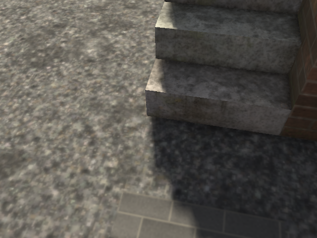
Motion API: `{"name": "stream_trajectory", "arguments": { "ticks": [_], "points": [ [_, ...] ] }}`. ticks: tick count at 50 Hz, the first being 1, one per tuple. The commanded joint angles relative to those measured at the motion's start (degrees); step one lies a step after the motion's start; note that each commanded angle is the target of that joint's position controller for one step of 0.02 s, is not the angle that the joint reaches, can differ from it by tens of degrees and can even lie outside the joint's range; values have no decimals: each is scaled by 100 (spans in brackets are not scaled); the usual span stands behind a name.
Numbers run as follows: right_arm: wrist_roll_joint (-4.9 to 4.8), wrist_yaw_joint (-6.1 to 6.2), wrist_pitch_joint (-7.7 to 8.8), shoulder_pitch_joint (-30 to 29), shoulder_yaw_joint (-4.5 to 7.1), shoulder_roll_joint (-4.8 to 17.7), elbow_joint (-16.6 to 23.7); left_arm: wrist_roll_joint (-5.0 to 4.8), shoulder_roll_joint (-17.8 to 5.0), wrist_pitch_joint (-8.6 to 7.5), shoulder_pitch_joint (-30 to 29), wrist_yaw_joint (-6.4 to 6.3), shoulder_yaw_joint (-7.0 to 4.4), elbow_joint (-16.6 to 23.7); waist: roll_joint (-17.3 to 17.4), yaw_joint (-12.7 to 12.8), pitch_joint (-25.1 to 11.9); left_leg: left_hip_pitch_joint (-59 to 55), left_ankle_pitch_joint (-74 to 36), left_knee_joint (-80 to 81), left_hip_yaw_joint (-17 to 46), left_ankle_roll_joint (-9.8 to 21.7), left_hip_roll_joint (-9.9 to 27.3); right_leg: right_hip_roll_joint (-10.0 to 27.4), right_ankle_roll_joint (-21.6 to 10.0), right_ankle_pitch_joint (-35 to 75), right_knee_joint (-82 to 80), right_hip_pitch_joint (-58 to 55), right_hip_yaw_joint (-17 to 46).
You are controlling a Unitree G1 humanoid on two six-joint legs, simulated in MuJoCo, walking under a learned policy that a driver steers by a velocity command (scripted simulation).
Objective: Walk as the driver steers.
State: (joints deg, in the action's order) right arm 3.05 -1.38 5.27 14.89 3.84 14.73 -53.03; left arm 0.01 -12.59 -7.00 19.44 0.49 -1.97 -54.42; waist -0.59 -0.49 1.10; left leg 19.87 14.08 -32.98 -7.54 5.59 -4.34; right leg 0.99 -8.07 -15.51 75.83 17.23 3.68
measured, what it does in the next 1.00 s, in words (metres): walks ahead, turning right: right foot, then left foot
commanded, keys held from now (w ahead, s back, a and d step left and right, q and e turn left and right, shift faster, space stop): w+shift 0.30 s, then w+e+shift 0.50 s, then e+shift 0.20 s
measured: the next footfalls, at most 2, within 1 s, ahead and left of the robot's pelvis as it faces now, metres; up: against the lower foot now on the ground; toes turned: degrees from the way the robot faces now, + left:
right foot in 0.32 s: +0.56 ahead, -0.08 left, +0.00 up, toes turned -2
left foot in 0.76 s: +0.97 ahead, +0.08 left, +0.00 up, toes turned -17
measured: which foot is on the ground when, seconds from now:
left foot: down 0.00-0.34, up 0.36-0.74, down 0.76-1.00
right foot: up 0.00-0.30, down 0.32-0.76, up 0.78-1.00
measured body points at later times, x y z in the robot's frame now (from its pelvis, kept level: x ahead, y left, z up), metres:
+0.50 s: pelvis +0.50 -0.03 +0.01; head +0.52 -0.02 +0.46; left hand +0.50 +0.25 -0.13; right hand +0.62 -0.29 -0.10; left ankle +0.44 +0.12 -0.62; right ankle +0.52 -0.08 -0.72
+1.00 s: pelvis +0.91 -0.04 +0.02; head +0.96 -0.05 +0.47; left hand +1.25 +0.07 -0.05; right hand +0.77 -0.30 -0.10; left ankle +0.93 +0.09 -0.72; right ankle +0.92 -0.13 -0.51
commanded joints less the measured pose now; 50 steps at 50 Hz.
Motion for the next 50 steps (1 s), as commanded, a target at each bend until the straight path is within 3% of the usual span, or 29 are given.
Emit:
{"name": "stream_trajectory", "arguments": {
  "ticks": [1,3,6,9,12,14,16,17,18,19,21,23,25,28,31,34,35,36,37,38,39,40,41,42,43,44,46,48,50],
  "points": [
    [-48,18,177,602,-47,84,-196,201,-77,83,3,132,86,583,20,256,217,-1008,495,2285,2555,673,1666,599,89,113,-76,2000,294],
    [-197,34,245,785,-50,202,-302,277,-95,202,-514,211,114,850,197,270,581,-858,94,2706,2119,673,1496,804,288,269,-425,2431,-2],
    [-255,0,330,930,-41,374,-309,254,-215,167,-1614,272,197,1319,188,138,962,-612,-1694,3059,1161,594,990,732,400,1423,-2085,2380,-585],
    [-427,46,425,1261,-47,530,-389,109,-100,129,-2374,349,325,1506,215,-99,975,-546,-3173,3538,740,427,932,279,283,2767,-3758,1075,-1137],
    [-353,110,387,1428,-4,897,-421,152,-485,144,-2280,253,236,1417,485,-22,514,-2216,-5968,2896,509,216,1159,-219,98,2625,-4372,872,-1312],
    [-168,226,240,1297,50,1160,-424,166,-846,137,-1281,152,86,1143,866,546,-238,-2758,-7326,1379,525,94,1368,-566,-26,1918,-4439,-104,-1157],
    [-43,330,71,696,112,1274,-327,151,-1254,205,977,-36,-148,394,881,1704,-1142,-2246,-6694,-1598,369,101,1190,-368,-224,1330,-4706,-2000,-942],
    [34,299,79,713,38,676,-202,179,-1675,280,1647,-128,-282,214,-246,1595,-1545,-784,-2224,-4221,510,113,565,697,-411,317,-3953,-3249,295],
    [-455,105,214,1925,-118,66,8,278,-1851,298,1142,-33,-341,226,-2392,395,-2449,1450,1468,-6016,1246,-85,-315,1929,-1447,-739,-5308,-4631,4023],
    [-342,153,256,1152,-111,509,96,178,-1375,309,447,65,-348,340,-1012,503,-1739,2029,655,-5650,1358,106,300,1547,-1203,-1198,-6000,-4062,4006],
    [-134,126,282,97,-163,457,319,132,-791,236,59,171,-257,217,442,282,-399,1776,-16,-4576,1248,56,736,1027,-879,-161,-6216,-2198,2602],
    [98,21,136,-101,-270,225,605,99,-640,182,224,56,-190,5,325,-86,-59,1439,140,-4062,1247,-195,944,766,-922,184,-6398,-1089,2222],
    [163,-34,42,-351,-315,217,821,-4,-787,89,285,11,-219,-29,205,-195,207,1501,290,-3408,1166,-478,1111,632,-994,226,-6645,-539,1998],
    [33,-91,56,-1555,-429,312,1416,0,-1083,6,259,11,-331,139,73,1,757,1172,-648,-1523,852,-801,1118,307,-922,552,-7206,483,1545],
    [-101,-74,84,-1929,-501,268,1640,-76,-1273,-82,359,119,-463,268,-152,243,457,-11,-2251,-124,634,-764,667,114,-475,2177,-7068,448,1259],
    [-79,83,122,-1796,-384,582,1680,-61,-1221,-37,499,100,-497,297,-315,245,-9,-229,-1985,323,811,-658,513,192,-94,3668,-6048,-738,1281],
    [-67,134,148,-1408,-305,791,1593,-50,-1292,-22,490,70,-515,342,-336,77,-341,-622,-1621,391,851,-589,415,170,27,4375,-5379,-995,1318],
    [-77,185,192,-340,-186,982,1345,-16,-1369,-7,265,49,-532,387,-345,-503,-964,-1722,-1399,226,880,-497,407,59,93,4813,-4127,-804,1288],
    [-75,311,210,1273,-23,1261,965,44,-1300,-13,-567,39,-490,681,-236,-1507,-1493,-3346,-1005,130,892,-346,696,-269,193,4589,-2263,279,1240],
    [92,407,233,2214,108,1651,667,0,-304,-66,-778,20,-230,953,949,-1566,-1812,-4472,-191,389,2224,-320,2136,-719,166,230,-143,1765,777],
    [233,342,164,1083,203,2047,889,-347,150,-3,560,-37,-38,1288,2407,-118,-2336,-4535,-11,1602,5286,332,3555,-774,239,-1297,939,2789,242],
    [181,293,117,309,181,1327,1074,-124,-246,210,448,-148,-24,1028,1216,-55,-1747,-3735,1596,1681,5074,410,3189,-111,132,-662,1634,3106,44],
    [86,258,132,-1,12,660,1127,32,-407,311,17,-132,-63,1043,401,-70,-975,-2827,739,1695,3938,349,2825,16,181,-305,1720,3094,-132],
    [87,220,175,-40,-66,460,1057,97,-410,385,-246,-125,-105,1165,49,15,-572,-2279,-1406,1532,3100,353,2716,6,292,-419,2091,3132,-264],
    [27,194,266,249,-114,373,881,148,-372,458,-480,-87,-137,1338,16,79,-478,-2025,-3287,1287,2334,303,2623,30,346,-553,2505,3296,-219],
    [-28,174,363,420,-98,449,700,134,-318,546,-694,-81,-131,1587,284,113,-465,-2007,-3944,1207,1849,223,2580,55,364,-720,2766,3497,-231],
    [-162,121,460,299,-112,492,519,136,-189,680,-1291,-142,-78,2093,678,337,-280,-1422,-3993,1594,924,-191,2359,106,306,-970,2389,3484,-233],
    [-82,152,416,116,-96,625,535,187,-245,834,-1777,-184,-59,2463,1033,383,-104,-1067,-4240,1950,335,-177,2237,-47,383,-1009,2376,3497,-531],
    [-72,204,379,431,-72,794,433,298,-195,1001,-2304,-326,-26,2930,1111,295,25,-1913,-4401,2201,251,85,2565,-15,375,-1737,3515,4708,-610]
  ]
}}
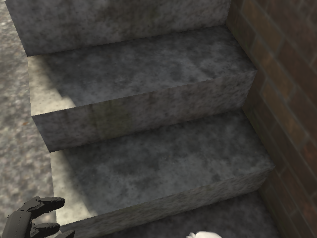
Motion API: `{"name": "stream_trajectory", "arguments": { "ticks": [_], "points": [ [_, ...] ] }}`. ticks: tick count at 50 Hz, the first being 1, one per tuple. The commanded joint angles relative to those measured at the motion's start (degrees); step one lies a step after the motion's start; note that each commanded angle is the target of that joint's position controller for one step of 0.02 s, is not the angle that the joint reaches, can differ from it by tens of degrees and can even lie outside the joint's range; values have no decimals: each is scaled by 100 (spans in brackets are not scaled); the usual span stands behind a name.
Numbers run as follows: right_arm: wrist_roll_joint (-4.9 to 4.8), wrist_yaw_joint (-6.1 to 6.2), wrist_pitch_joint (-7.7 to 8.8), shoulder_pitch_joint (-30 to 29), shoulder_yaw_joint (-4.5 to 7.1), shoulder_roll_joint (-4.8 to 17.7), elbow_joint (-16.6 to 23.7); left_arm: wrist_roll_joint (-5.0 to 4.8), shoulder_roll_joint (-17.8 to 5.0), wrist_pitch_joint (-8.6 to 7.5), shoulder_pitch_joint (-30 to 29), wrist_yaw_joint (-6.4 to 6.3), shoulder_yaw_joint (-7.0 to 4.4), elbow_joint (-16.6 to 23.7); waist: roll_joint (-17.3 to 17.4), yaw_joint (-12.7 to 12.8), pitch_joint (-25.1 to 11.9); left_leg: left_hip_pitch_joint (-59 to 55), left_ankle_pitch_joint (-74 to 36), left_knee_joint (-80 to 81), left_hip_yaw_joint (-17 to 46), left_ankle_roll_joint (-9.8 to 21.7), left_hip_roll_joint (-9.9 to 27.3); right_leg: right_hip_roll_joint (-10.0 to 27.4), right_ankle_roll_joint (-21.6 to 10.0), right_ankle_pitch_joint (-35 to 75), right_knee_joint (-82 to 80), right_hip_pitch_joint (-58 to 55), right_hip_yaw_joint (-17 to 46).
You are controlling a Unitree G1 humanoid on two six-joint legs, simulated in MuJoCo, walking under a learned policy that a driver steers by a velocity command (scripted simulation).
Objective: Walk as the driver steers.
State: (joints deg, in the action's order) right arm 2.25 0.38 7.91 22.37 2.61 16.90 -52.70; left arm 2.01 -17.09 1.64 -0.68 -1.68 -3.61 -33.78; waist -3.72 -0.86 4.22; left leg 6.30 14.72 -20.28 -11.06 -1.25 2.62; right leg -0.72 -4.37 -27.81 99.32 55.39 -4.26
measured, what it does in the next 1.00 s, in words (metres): climbs, turning left: right foot 0.20 m higher, then left foot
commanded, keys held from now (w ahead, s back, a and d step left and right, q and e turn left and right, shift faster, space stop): e+shift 0.02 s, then shift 0.18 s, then q+shift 0.78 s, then shift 0.02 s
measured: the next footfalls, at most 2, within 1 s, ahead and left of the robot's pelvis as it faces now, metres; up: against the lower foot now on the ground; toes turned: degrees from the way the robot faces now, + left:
right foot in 0.16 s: +0.30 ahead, -0.10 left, +0.20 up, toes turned -11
left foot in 0.82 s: +0.26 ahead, +0.17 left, +0.20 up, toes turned +18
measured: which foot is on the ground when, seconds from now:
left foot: down 0.00-0.20, up 0.22-0.80, down 0.82-1.00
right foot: up 0.00-0.14, down 0.16-0.84, up 0.86-1.00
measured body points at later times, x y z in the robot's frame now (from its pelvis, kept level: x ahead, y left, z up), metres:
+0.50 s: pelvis +0.23 -0.02 +0.18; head +0.25 -0.04 +0.62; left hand +0.36 +0.19 +0.07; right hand +0.45 -0.25 +0.10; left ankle +0.26 +0.11 -0.24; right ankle +0.26 -0.10 -0.55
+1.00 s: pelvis +0.35 +0.04 +0.19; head +0.34 +0.05 +0.64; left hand +0.49 +0.36 +0.15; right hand +0.39 -0.23 +0.06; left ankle +0.23 +0.16 -0.55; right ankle +0.34 -0.08 -0.19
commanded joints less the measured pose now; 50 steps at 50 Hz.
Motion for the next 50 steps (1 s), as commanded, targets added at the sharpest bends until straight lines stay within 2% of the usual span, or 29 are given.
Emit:
{"name": "stream_trajectory", "arguments": {
  "ticks": [1,3,5,6,7,9,10,11,12,13,14,15,17,19,20,24,25,26,29,30,34,38,41,42,43,44,46,47,50],
  "points": [
    [39,27,81,11,41,552,279,96,381,135,-948,-174,184,1080,1191,160,-96,-1165,-4528,1056,609,843,2120,168,-63,-909,2056,1838,114],
    [129,67,-99,374,-78,342,132,63,680,15,-1921,-228,401,1580,572,66,268,-1478,-4345,1160,220,656,1763,245,-131,-1315,1373,2658,5],
    [120,199,-366,768,-51,525,41,112,863,56,-2089,-147,592,1967,488,132,-256,-1746,-5104,1088,-41,553,1235,311,-92,-1149,215,2256,-181],
    [47,175,-485,-41,-49,606,355,46,846,114,-1300,-11,713,1818,532,497,-868,-404,-6152,1201,-589,694,594,114,-12,-277,-1855,-364,-749],
    [-109,235,-455,-30,54,1097,610,-101,694,158,-728,27,654,1840,961,666,-1857,-58,-7376,623,-173,946,824,-142,-5,161,-3279,-2702,-412],
    [-398,-99,-293,-486,293,1861,857,-18,-254,350,1685,-13,94,971,1600,1504,-3204,3,-10514,-2146,38,931,1225,-920,-375,590,-3713,-5078,-38],
    [-546,-296,-134,-1072,255,1595,1411,-7,-806,240,2259,-65,-168,791,-70,1962,-3674,2118,-5391,-5381,312,270,-24,651,-1361,2694,-5425,-6536,3095],
    [-402,-439,-50,-803,74,876,1427,-118,-1236,142,2125,-307,-331,660,-1464,1460,-4817,2364,106,-8316,1424,116,-886,1897,-1625,5124,-7087,-6679,5741],
    [-312,-346,-250,-452,-13,186,1185,-100,-515,46,1520,-334,-147,499,20,844,-4162,2591,-469,-8581,2677,145,-576,1818,-584,3396,-6984,-5666,5039],
    [-507,-172,-378,-1436,-63,417,1422,214,-725,-140,854,-143,102,542,-179,889,-2939,3903,620,-9688,2419,105,-855,1737,-1272,3595,-6864,-4986,4785],
    [-372,45,-466,-1367,-188,65,1576,-6,-374,-322,884,6,188,130,717,559,-2048,4061,621,-9810,2936,162,-870,1684,-1001,4222,-6716,-4236,3895],
    [34,247,-787,-483,-217,-692,1540,55,343,-380,402,-189,258,-110,1035,-414,-1052,3488,-476,-8751,2790,92,-389,1566,-481,3116,-6277,-2721,2717],
    [134,363,-1145,-326,-101,-485,1605,92,699,-407,86,-223,464,-267,419,-692,-44,3756,-540,-8562,2137,-200,-360,1173,-214,2513,-6534,-1837,1371],
    [-45,407,-1251,-799,-18,-331,1786,85,705,-425,444,-353,507,-235,329,-406,-115,3647,-615,-8312,1724,-308,-614,1293,-534,4313,-6767,-2034,750],
    [-636,386,-1011,-1445,41,-116,2135,-219,755,-434,588,-128,569,9,-260,-65,-998,4312,-1065,-9768,1188,-528,-748,1659,-553,6221,-6865,-3546,721],
    [-560,402,-911,-2203,-63,-598,2514,-98,614,-193,711,-73,452,20,-316,159,-957,5882,-632,-10727,1252,-546,-574,1798,-752,4230,-7133,-4480,344],
    [-514,9,-895,-2021,-86,280,2337,841,11,-226,1074,453,681,-531,-218,146,-1265,5347,-723,-11913,2449,76,-837,1294,-1369,3712,-7368,-3178,624],
    [-534,-158,-780,-1473,148,553,2162,761,-201,-292,352,616,572,-340,128,-145,-1037,5305,-933,-11914,2624,52,-868,1593,-1401,2973,-7677,-3232,586],
    [-437,-316,-783,-1244,184,608,1817,235,410,-722,-489,583,946,71,468,-214,-1110,5392,-1152,-10987,2367,-461,-512,1436,-920,1760,-7788,-3958,-120],
    [-384,-286,-749,-1664,143,467,1937,143,318,-810,-307,493,889,102,327,30,-952,5524,-974,-10339,2320,-484,-384,1545,-940,1902,-7867,-4479,-232],
    [-7,-434,-615,-2361,-160,-114,2107,279,-449,-908,363,376,380,-335,-5,114,-735,3917,-528,-5913,1198,-237,682,1947,-1076,3327,-8082,-4761,-887],
    [39,-500,-712,-1310,-196,-120,1735,252,-810,-635,964,262,-24,-493,-525,323,-853,2789,344,-2617,923,-301,417,2906,-1186,4679,-7569,-5955,-504],
    [-64,-284,-405,-326,99,223,1330,314,-860,-298,1007,206,-78,-799,80,-30,-1280,725,-1776,778,274,288,-659,1885,-202,4774,-5517,-5936,-1113],
    [-126,73,-362,883,368,1171,989,392,-217,-380,1362,288,63,-423,1468,61,-2148,-1953,-6552,-978,2056,1632,473,1194,736,2844,-3838,-3451,-1200],
    [-84,176,-317,1427,529,1785,844,175,367,-595,925,274,254,12,1438,-334,-2340,-3250,-8011,-969,3691,2757,1648,75,1310,-1028,-2784,-1413,-819],
    [25,27,-238,1700,531,1628,571,-142,562,-675,-533,305,386,495,1231,-955,-1911,-2719,-7985,-1010,3928,2600,1994,-171,1235,-1639,-756,-482,144],
    [-76,-201,-223,1703,586,1594,378,-29,54,-920,-1320,255,214,853,1812,-1153,-1200,-2446,-7528,-1078,3588,2438,1956,-254,723,-2775,3097,1620,438],
    [-48,-281,-286,1971,549,1389,159,-59,-165,-1011,-1699,243,193,1055,1496,-1264,-735,-2252,-7648,-1030,3721,2312,2168,-306,336,-3432,3952,2505,599],
    [67,-362,-380,515,292,754,335,-282,117,-952,-1079,51,413,1458,1183,-162,-588,-521,-5335,-107,3423,1922,2084,-386,-215,-3278,4397,2700,1041]
  ]
}}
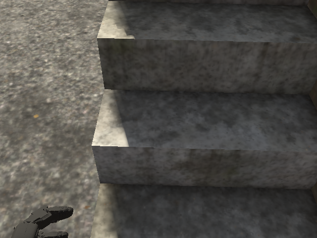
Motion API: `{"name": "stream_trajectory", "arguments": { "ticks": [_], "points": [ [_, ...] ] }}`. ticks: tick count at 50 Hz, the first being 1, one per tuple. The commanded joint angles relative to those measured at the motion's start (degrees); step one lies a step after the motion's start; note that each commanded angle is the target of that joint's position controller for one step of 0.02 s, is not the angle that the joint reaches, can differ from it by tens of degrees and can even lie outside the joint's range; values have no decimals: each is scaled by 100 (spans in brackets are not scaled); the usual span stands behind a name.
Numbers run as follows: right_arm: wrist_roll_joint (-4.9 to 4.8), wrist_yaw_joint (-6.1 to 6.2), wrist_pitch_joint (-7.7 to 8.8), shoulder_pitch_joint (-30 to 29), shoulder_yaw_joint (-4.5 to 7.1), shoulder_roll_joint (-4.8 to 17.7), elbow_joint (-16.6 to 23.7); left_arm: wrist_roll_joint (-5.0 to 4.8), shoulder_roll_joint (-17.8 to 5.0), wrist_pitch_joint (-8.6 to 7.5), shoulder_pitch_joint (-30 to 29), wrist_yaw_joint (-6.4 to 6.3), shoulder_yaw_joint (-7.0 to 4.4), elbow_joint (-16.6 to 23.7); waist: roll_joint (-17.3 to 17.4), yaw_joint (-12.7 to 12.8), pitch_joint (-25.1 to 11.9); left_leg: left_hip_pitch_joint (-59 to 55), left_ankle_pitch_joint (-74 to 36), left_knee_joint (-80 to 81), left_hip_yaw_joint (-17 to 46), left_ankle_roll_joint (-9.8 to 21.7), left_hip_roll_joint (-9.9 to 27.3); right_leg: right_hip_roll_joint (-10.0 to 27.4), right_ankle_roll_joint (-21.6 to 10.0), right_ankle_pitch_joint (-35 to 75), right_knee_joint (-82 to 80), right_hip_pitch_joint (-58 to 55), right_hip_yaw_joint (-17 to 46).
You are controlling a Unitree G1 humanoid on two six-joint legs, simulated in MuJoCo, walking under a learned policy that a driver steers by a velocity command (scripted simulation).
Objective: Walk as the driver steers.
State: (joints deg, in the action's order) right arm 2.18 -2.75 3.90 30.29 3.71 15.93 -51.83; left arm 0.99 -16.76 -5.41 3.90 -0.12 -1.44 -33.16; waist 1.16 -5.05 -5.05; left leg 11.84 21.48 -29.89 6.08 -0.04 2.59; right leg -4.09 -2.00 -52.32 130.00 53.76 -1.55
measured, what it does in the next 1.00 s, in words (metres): steps on the spot: right foot 0.19 m higher, then left foot 0.20 m lower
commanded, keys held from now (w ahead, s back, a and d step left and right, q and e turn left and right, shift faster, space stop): shift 0.36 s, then e+shift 0.64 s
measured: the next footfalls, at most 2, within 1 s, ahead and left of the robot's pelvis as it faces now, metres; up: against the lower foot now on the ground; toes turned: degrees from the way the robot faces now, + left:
right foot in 0.16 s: +0.14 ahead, -0.14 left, +0.19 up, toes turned +15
left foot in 0.82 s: -0.04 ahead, +0.12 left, +0.00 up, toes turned -1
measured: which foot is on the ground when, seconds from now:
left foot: down 0.00-0.18, up 0.20-0.80, down 0.82-1.00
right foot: up 0.00-0.14, down 0.16-0.82, up 0.84-1.00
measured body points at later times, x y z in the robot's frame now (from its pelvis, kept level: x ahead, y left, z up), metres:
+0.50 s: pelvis +0.04 -0.07 +0.11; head +0.07 -0.07 +0.56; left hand +0.02 +0.15 -0.03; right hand +0.34 -0.22 +0.04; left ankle -0.05 +0.07 -0.48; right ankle +0.10 -0.15 -0.54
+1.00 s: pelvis -0.01 +0.04 +0.00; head +0.02 +0.06 +0.45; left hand +0.15 +0.26 -0.12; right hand -0.03 -0.23 -0.12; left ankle -0.08 +0.12 -0.74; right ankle -0.02 -0.12 -0.34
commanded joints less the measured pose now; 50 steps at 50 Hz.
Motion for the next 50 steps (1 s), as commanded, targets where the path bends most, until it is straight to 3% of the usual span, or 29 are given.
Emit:
{"name": "stream_trajectory", "arguments": {
  "ticks": [1,3,4,5,6,8,9,10,11,12,13,14,16,19,20,21,23,27,33,36,38,40,41,43,44,46,47,48,50],
  "points": [
    [230,-50,64,-1372,188,996,584,-228,32,-151,-1193,-133,197,1496,261,827,449,281,-4718,1246,1150,1488,1651,-46,-544,-489,226,1881,665],
    [135,86,208,-3012,397,2042,1513,26,-253,47,-414,-50,-18,1679,64,1961,-156,3509,-3116,2174,372,1042,559,135,-340,2091,-3180,-2120,-217],
    [40,79,192,-2758,504,2559,1384,-87,-322,390,-1135,207,35,1898,455,1981,-62,3860,-4427,2964,899,1534,925,-235,79,1058,-3852,-2480,-732],
    [352,40,156,-2723,504,2634,1283,-339,128,635,16,399,243,1339,1288,2160,-49,3165,-6045,2877,859,1359,1530,-247,248,2564,-3404,-2601,-262],
    [220,-41,253,-3014,525,2564,1434,-383,-183,772,557,554,207,930,1367,2176,-230,1740,-7938,2454,281,1235,1389,-408,441,2995,-4148,-2199,-781],
    [59,-179,272,-1723,326,1420,1033,-216,-274,1234,331,682,187,622,1235,1147,-861,-1007,-9599,705,-25,1287,1167,-550,-181,2981,-6411,-1284,-525],
    [112,-168,67,-605,193,707,719,-44,-486,1390,571,597,44,473,151,637,-1517,-742,-7962,-552,-371,1050,598,-174,-1062,6086,-6447,-1960,816],
    [258,-235,-118,-960,104,326,958,174,-724,1415,1323,532,-107,123,-1525,922,-1810,1396,-1829,-1861,-2,570,-430,1002,-2367,5615,-8599,-3094,3557],
    [126,-358,-297,-730,178,461,779,70,-969,1148,1717,554,-214,61,-2241,1350,-1590,2489,-486,-5113,1044,320,-844,1790,-2988,3917,-9873,-2978,5653],
    [-177,-258,-447,-1314,219,362,964,-53,-727,676,1658,608,-78,-223,-2059,1247,-481,3531,-834,-6436,1634,328,-1152,1466,-2409,2413,-9819,-2408,5598],
    [-323,-20,-343,-1914,244,547,1111,-161,-49,335,1248,699,154,-444,-1300,1079,228,4030,-834,-6317,1672,297,-1120,1013,-1763,1457,-9150,-2039,4253],
    [-216,81,-243,-2002,64,436,1144,-379,212,110,1003,650,229,-747,-677,766,126,3958,-882,-6037,1286,223,-920,748,-1402,1063,-8533,-1876,3383],
    [-211,36,-197,-2271,-203,261,1194,-461,731,-66,82,528,453,-935,0,378,-83,3010,188,-5611,687,-132,-478,560,-791,1055,-8552,-862,2795],
    [-51,29,-288,-1954,-133,727,1043,-436,279,-300,-498,418,445,-744,-157,236,-408,1849,-331,-5459,431,-559,-95,482,-656,2458,-8568,-304,2814],
    [-5,277,-626,-2561,-264,-352,1436,-121,562,49,191,-279,191,-1356,-216,237,247,2132,-1595,-5030,-428,-309,-305,667,-1032,4242,-8693,-1082,2698],
    [132,268,-347,-2689,-174,916,1554,-248,-194,-244,204,67,320,-750,-388,599,-821,2098,-455,-5468,290,-485,-241,511,-1072,4334,-8218,-1070,2980],
    [70,363,-219,-2932,-87,1122,1811,-233,-437,-304,877,73,183,-932,-838,964,-705,2543,-3,-5834,261,-319,-327,924,-1470,4997,-8231,-1715,3469],
    [205,504,-69,-3924,-226,826,2239,-278,-285,-208,2137,7,190,-1196,-905,1589,-604,4162,571,-6362,560,47,-532,898,-1700,4303,-8090,-3055,4427],
    [104,529,-64,-3396,-243,469,2547,-154,-46,-178,1239,-20,227,-807,-1102,960,-350,2804,-119,-5500,86,-31,-628,203,-1401,3885,-8028,-1493,3633],
    [167,301,-183,-2335,-319,166,2350,-99,-81,-62,498,-68,238,-387,-676,605,-410,1267,-990,-2561,-147,-41,-438,-116,-1155,3663,-7754,-733,3332],
    [100,-18,-206,-1601,-402,-107,1968,-251,-183,163,210,-86,259,-158,-593,468,-187,55,-2424,595,-372,84,-335,-320,-948,3218,-7420,-471,3196],
    [-64,-448,-136,-1047,-461,-288,1364,-386,-393,612,1083,26,284,-307,-128,853,213,-1582,-5159,2766,-963,232,120,-813,-452,2953,-6416,274,2351],
    [-55,-582,-38,-1029,-447,-61,1300,-388,-49,743,1180,88,397,-83,292,1079,308,-1863,-6328,2461,-691,779,662,-1191,88,2680,-5221,994,1442],
    [518,-588,96,-1047,37,1169,1275,-337,246,818,2221,177,421,176,1261,1539,-752,-3668,-12043,-636,-156,2450,2739,-1271,948,666,-1587,3242,534],
    [647,-591,80,-1025,105,1256,1270,-408,-22,816,2212,188,376,117,1029,1335,-1133,-3455,-11817,-756,-260,2428,2878,-1158,1104,830,251,3769,480],
    [784,-597,-138,-1735,-83,1091,1462,-385,-59,606,1279,144,313,278,-65,1330,-598,-1759,-8770,-296,-278,2027,2509,-794,866,2050,1329,4006,809],
    [690,-339,-212,-1620,-70,1185,1527,-209,72,488,1428,157,368,113,-175,1254,-485,-1728,-7616,13,145,2119,2615,-498,785,2681,1352,3786,1108],
    [356,-47,-215,-1791,-54,1211,1588,19,32,429,1385,275,347,-155,-215,1114,-288,-1588,-4743,815,275,2103,2406,-255,703,3287,1014,3456,1065],
    [322,176,-128,-1105,-232,810,1405,-161,28,315,497,412,309,-193,24,606,403,-1411,-2204,1322,-154,1409,1973,-116,590,3847,964,3694,908]
  ]
}}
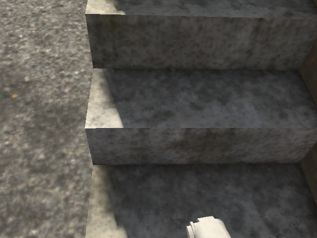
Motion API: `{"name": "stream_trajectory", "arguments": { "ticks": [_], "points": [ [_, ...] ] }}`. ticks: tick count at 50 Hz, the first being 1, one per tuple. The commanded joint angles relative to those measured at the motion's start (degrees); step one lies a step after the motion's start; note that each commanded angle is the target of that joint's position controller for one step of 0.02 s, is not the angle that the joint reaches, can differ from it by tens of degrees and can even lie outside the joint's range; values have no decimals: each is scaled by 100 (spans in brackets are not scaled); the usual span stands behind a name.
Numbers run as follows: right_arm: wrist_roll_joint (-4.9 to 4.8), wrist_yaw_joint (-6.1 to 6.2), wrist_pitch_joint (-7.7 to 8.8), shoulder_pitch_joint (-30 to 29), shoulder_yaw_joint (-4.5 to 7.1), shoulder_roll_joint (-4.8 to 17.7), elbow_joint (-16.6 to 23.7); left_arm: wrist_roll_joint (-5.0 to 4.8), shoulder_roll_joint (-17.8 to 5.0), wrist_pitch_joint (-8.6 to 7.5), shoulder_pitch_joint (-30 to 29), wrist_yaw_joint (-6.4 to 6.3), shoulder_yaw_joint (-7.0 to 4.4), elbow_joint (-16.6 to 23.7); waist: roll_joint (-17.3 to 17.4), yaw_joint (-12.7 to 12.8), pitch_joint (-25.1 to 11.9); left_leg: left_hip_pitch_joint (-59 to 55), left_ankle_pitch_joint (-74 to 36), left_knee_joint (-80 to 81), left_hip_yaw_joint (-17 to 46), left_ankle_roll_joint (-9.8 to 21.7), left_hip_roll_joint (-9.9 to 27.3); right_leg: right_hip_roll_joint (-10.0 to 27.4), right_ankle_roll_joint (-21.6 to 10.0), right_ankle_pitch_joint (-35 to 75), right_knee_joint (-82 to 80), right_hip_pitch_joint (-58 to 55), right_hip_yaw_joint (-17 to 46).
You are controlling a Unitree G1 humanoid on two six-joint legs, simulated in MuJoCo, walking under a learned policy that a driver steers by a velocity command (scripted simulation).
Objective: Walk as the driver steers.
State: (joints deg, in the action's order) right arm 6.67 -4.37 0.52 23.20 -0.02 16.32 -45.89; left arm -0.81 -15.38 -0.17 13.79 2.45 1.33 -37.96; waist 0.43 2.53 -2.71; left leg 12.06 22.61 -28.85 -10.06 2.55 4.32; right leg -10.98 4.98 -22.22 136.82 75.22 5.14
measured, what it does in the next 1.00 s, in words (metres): walks ahead: right foot 0.20 m higher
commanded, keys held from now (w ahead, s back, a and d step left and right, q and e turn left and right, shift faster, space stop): e+shift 0.08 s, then w+e+shift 0.14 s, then w+shift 0.18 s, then w+q+shift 0.60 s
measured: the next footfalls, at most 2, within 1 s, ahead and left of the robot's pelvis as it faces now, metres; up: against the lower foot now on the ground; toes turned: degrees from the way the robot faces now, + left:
right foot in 0.42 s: +0.21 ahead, -0.18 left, +0.20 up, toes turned -24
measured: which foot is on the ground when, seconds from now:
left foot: down 0.00-0.42, up 0.44-1.00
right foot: up 0.00-0.40, down 0.42-1.00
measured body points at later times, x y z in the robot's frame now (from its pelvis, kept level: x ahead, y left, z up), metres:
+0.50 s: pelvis +0.10 -0.06 +0.07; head +0.09 -0.02 +0.51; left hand +0.37 +0.11 -0.03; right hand -0.07 -0.23 -0.07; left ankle -0.04 +0.09 -0.56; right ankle +0.17 -0.16 -0.54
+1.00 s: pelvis +0.27 +0.03 +0.20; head +0.25 +0.04 +0.65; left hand +0.30 +0.35 +0.08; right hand +0.50 -0.18 +0.18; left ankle +0.39 +0.18 -0.27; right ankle +0.17 -0.16 -0.54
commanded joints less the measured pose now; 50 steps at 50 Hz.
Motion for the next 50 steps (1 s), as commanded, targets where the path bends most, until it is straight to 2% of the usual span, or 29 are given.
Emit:
{"name": "stream_trajectory", "arguments": {
  "ticks": [1,4,8,14,15,16,17,19,20,21,22,23,24,25,26,27,28,29,30,33,35,37,40,41,42,44,46,47,50],
  "points": [
    [-143,389,280,-314,47,556,725,-31,-74,-230,-687,226,56,239,231,-258,371,-1375,-1243,1521,1527,818,1779,712,-205,1148,-25,1765,282],
    [-83,498,488,-52,-14,555,521,-144,-60,-260,-712,395,-27,-119,564,-402,435,-1293,-920,1669,893,519,1574,728,-484,1965,408,1611,377],
    [177,183,535,1073,-225,164,-543,-21,-26,-327,-753,530,-67,-629,617,-454,1026,-2045,6,1926,947,174,1945,815,-1529,2501,609,3296,816],
    [494,108,367,1616,-425,-333,-1554,-348,257,-144,-2069,530,26,-311,495,-402,685,-1605,-1596,2647,-400,-112,1637,1243,-2548,2843,-859,2758,-322],
    [375,68,289,1691,-419,-284,-1700,-375,338,-113,-2160,485,66,-358,588,-473,748,-2034,-1802,2680,-418,-8,1689,1245,-2586,2667,-1211,3086,-170],
    [-922,430,627,956,-14,201,-1586,105,712,266,-2608,-252,56,135,268,-54,1476,-365,-2411,3101,-1474,-515,1146,1058,-1593,500,-2411,792,-1561],
    [-1125,308,377,549,-571,-582,-1696,-705,-396,402,-2568,-635,-119,175,778,-371,792,828,-4606,2761,-2049,-426,494,1109,-1247,1406,-4046,-1857,-2065],
    [-1228,617,308,1678,-533,51,-2215,-861,-419,357,-1783,-824,-125,143,1988,-59,-482,71,-9873,1742,-1800,249,748,184,-1283,-265,-5256,-5015,-2904],
    [-1331,892,248,1683,-432,403,-2389,-738,-274,256,-1223,-781,-176,58,2609,399,-532,-878,-13060,1064,-1724,325,1461,-12,-1542,-1873,-5472,-5115,-2861],
    [-1573,1069,-83,1132,-281,1278,-2150,-688,-444,52,1213,-903,-401,-415,3015,1864,-878,-1081,-11272,-804,-1786,682,1075,126,-1203,-1773,-8178,-6606,-1965],
    [-1354,1323,-51,1148,-259,941,-1599,-677,-998,-56,345,-863,-561,-695,2224,1075,-246,791,-4034,-2246,-904,357,775,1102,-557,-1046,-10328,-7693,813],
    [-707,960,-32,1065,-170,619,-537,-176,-2242,81,636,-1135,-916,-804,-941,284,-2103,2288,-1692,-5951,1084,228,-307,3672,-656,-2371,-12437,-8287,6578],
    [-371,602,192,-1179,-42,563,425,340,-1381,-8,487,-1176,-567,-986,-42,735,-934,3091,-2396,-7396,2738,309,-300,3188,39,-2735,-13032,-6950,6118],
    [-511,322,277,-1541,-88,-79,1054,287,-1020,-85,-30,-1098,-411,-1009,-535,-58,-44,3852,-2619,-8249,2350,262,-246,3084,-200,-2738,-12617,-5639,5043],
    [-585,218,417,-1428,-157,-397,1239,290,-564,-199,-368,-959,-319,-1302,-164,-491,308,4188,-2633,-8869,2169,244,-202,2817,-539,-2008,-11778,-5141,3692],
    [-523,200,178,-354,-16,-748,458,592,72,-146,-377,-1023,-273,-1563,-2,-885,500,3484,-2397,-9305,1975,249,-477,2670,-1319,-2695,-10960,-3890,2488],
    [-477,242,373,-1169,-349,-1113,1414,459,595,-390,-1160,-723,76,-1431,-52,-1205,1039,4808,-3105,-10197,2335,325,-505,2515,-1043,-1292,-10330,-3769,1146],
    [-608,399,448,-1234,-421,-1329,1474,349,801,-464,-1097,-564,162,-1356,-395,-1152,538,5210,-3367,-10571,2327,376,-496,2479,-1003,-72,-10108,-4275,329],
    [-744,547,421,-1001,-435,-1236,1543,256,722,-523,-980,-502,196,-1321,-578,-1254,112,5357,-3575,-10381,2419,371,-370,2665,-850,136,-10227,-4565,14],
    [-982,683,44,-1859,-278,-936,2116,183,-29,-384,-1227,-290,101,-1275,-522,-1410,697,5323,-2691,-10881,1486,96,-582,2729,-800,394,-11576,-3168,-778],
    [-1048,736,-153,-1895,-147,-712,2257,98,-205,-318,-1123,-276,36,-1211,-791,-1434,797,5772,-2537,-10752,1576,-51,-455,2713,-807,266,-11682,-3483,-1046],
    [-1022,658,-280,-2248,36,-299,2435,72,-127,-289,-668,-431,-9,-998,-589,-1276,561,5770,-2712,-10077,1808,-158,-367,2876,-850,413,-11796,-4180,-1058],
    [-981,524,-389,-3165,-49,-579,2645,163,-418,-137,-4,-760,-266,-749,-471,-766,73,6695,-2622,-9378,1567,-189,-211,3225,-1024,-153,-12007,-6000,-801],
    [-441,478,-390,-2605,-35,-1028,2394,596,-1116,-310,1128,-1017,-676,-1229,-574,-400,-1,7390,-1218,-9965,1646,34,-281,3471,-1349,-1990,-12251,-7120,41],
    [-291,399,-378,-2880,19,-939,2512,636,-1177,-374,1414,-1066,-770,-1237,-406,-239,152,8046,-752,-10102,1831,46,-181,3756,-1333,-2413,-12405,-7863,278],
    [-253,305,-258,-3371,65,-907,2679,629,-1037,-522,1344,-999,-835,-1304,-533,-213,209,8772,-190,-10155,2112,169,41,4155,-1350,-2471,-12645,-8726,172],
    [-267,195,-227,-3556,197,-711,2665,574,-954,-636,1164,-869,-923,-1271,-790,-188,82,8349,-78,-10000,2083,217,145,4210,-1247,-1883,-12743,-8652,-297],
    [-428,101,-253,-3444,98,-666,2681,416,-1150,-667,1248,-821,-953,-1268,-1092,-214,77,7948,643,-9089,1453,318,483,4269,-1312,-1990,-13414,-8532,-609],
    [-740,-51,-365,-2559,-123,-671,2232,45,-992,-618,88,-721,-756,-1257,-1067,-611,611,3311,1746,-5403,-95,825,357,3461,-1123,-260,-14486,-5527,-2622]
  ]
}}
Velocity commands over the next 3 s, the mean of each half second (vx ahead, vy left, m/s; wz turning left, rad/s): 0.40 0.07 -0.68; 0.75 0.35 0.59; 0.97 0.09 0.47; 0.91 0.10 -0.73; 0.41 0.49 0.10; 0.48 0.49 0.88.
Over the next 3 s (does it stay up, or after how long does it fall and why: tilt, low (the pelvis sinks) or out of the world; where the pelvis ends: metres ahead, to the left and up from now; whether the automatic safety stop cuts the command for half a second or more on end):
stays up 0.11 -0.11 0.20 its command is cut before an obstacle after 0.4 s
